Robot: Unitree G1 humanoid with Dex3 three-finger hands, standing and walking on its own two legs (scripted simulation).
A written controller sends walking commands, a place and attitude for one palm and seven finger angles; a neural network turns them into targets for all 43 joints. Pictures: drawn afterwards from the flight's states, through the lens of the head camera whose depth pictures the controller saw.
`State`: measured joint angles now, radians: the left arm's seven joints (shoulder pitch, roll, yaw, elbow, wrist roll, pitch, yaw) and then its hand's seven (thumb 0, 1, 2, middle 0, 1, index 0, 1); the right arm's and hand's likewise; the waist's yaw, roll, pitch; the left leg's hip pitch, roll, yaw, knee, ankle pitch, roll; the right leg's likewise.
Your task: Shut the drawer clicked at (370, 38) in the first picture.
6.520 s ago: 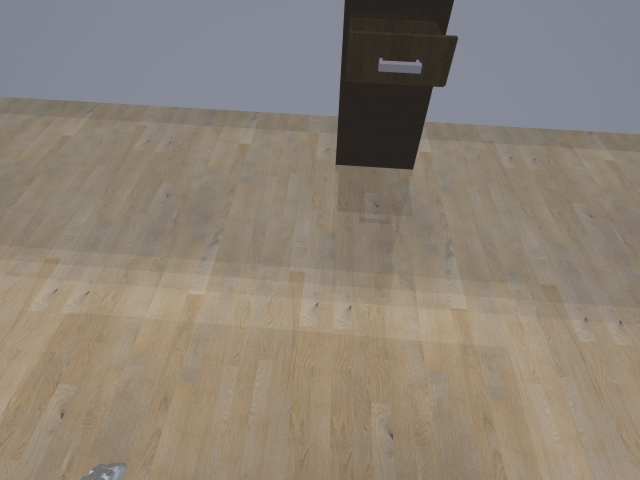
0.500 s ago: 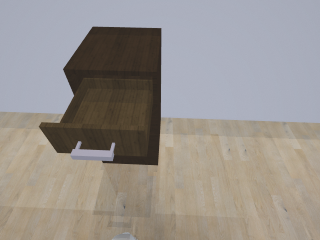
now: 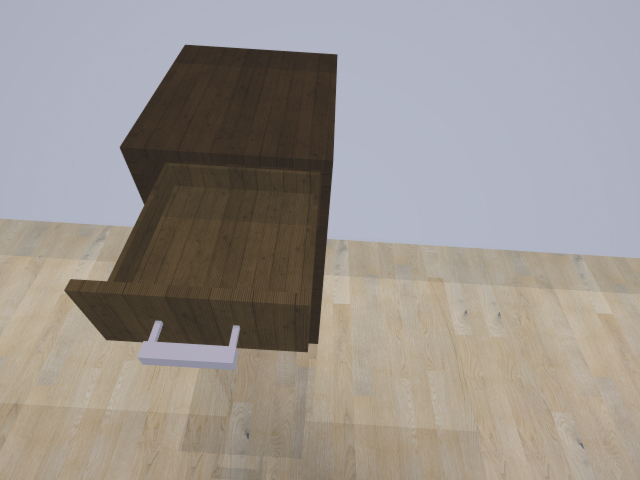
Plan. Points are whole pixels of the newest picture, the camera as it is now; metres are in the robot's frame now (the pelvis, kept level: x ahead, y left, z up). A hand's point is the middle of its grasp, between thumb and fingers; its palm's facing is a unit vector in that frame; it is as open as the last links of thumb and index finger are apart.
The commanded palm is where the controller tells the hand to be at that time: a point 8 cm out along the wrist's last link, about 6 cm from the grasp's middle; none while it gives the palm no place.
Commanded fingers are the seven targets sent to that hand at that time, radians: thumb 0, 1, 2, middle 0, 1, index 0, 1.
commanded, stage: come to a stop and stand still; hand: left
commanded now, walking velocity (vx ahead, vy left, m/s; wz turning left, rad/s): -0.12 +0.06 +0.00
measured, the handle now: (193, 342) +0.32 +0.22 -0.09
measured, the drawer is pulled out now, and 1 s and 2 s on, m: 0.30 0.30 0.30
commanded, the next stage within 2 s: look again from close up in 0.78 s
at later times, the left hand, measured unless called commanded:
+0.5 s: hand out of the picture +0.00 +0.17 -0.17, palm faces +0.08 -0.97 -0.23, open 7.4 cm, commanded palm none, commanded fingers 0.00 0.90 0.90 -0.20 -0.30 -0.20 -0.30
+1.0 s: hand out of the picture -0.05 +0.16 -0.18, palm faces +0.00 -0.98 -0.20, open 7.4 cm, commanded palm none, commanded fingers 0.00 0.90 0.90 -0.20 -0.30 -0.20 -0.30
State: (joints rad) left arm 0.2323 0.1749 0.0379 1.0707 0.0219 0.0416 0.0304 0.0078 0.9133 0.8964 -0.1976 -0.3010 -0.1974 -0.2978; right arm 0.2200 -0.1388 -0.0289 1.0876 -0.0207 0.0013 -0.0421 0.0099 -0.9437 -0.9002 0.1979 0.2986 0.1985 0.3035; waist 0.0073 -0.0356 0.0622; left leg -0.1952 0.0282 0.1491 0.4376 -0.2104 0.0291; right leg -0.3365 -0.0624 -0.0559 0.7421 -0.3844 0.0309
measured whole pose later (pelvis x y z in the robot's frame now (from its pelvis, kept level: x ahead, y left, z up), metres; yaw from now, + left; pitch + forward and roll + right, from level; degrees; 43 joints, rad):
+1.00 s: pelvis -0.03 -0.01 -0.01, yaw -1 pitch +0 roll +0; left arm 0.34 0.14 -0.01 1.10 0.02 -0.01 0.03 0.01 0.91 0.90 -0.20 -0.30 -0.20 -0.30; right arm 0.32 -0.15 -0.02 1.06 -0.03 0.00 -0.02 0.01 -0.91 -0.90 0.20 0.30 0.20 0.30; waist 0.00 0.02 0.02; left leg -0.19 0.04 0.03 0.52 -0.34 -0.02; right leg -0.32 -0.03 -0.06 0.53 -0.22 -0.01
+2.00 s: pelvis +0.02 +0.02 -0.01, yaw -1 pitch -1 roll -1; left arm 0.34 0.10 0.00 1.12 0.01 -0.02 0.05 0.01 0.91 0.90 -0.20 -0.30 -0.20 -0.30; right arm 0.34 -0.13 0.00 1.15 0.00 -0.02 -0.05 0.01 -0.91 -0.90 0.19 0.30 0.19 0.30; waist 0.00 0.03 0.06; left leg -0.07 0.01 0.05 0.52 -0.40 0.01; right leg -0.23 -0.05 -0.04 0.58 -0.28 0.03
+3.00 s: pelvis -0.02 -0.01 +0.00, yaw -2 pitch -2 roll +1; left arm 0.28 0.14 -0.01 1.10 0.01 -0.01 0.04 0.02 0.93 0.90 -0.20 -0.30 -0.20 -0.30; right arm 0.34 -0.14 0.02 1.12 -0.01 -0.02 -0.02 0.01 -0.91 -0.90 0.19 0.30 0.19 0.30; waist -0.01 0.02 0.05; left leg -0.09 0.03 0.06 0.45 -0.33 -0.02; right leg -0.25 -0.03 -0.04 0.51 -0.23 0.00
